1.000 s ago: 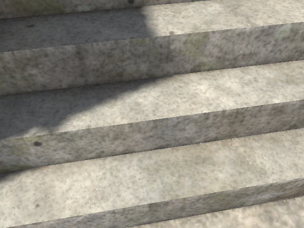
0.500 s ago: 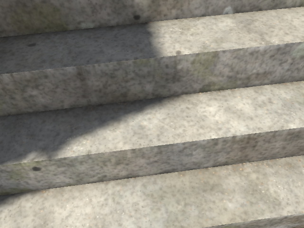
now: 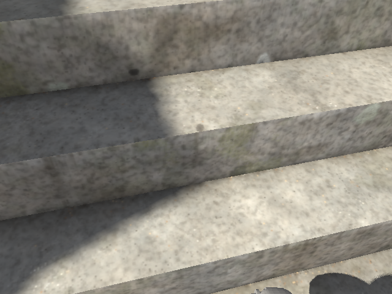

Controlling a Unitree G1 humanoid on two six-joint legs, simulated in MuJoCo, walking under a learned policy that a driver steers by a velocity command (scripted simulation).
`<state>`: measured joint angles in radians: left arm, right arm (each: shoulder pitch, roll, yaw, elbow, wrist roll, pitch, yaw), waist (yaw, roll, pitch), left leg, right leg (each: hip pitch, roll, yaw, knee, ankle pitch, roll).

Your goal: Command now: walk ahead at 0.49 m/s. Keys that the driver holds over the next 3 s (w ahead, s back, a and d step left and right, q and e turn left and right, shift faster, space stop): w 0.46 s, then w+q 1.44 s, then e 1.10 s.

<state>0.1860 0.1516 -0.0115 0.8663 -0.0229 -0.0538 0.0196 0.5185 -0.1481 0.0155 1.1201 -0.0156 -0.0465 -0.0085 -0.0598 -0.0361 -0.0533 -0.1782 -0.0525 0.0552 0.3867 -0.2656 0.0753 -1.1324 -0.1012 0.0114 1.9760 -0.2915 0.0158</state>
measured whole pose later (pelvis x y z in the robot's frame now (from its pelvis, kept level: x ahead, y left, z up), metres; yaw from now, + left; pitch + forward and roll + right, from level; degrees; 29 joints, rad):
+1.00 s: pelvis +0.52 -0.09 +0.35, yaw +13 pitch +6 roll +3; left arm 0.19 0.26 0.01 0.90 0.08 -0.04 -0.09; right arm 0.34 -0.22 0.00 1.04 -0.07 -0.02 0.08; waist -0.05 -0.03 -0.18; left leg -0.58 -0.17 0.00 0.94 -0.47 0.09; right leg -0.91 0.10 0.23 2.00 0.00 -0.24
